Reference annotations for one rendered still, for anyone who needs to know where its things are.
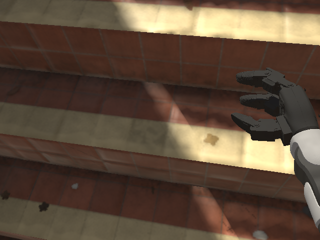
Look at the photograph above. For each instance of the robot right hand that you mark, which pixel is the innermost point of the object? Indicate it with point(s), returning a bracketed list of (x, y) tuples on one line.
[(284, 100)]

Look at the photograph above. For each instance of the robot right forearm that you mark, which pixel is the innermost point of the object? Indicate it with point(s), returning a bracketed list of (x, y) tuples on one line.
[(305, 149)]

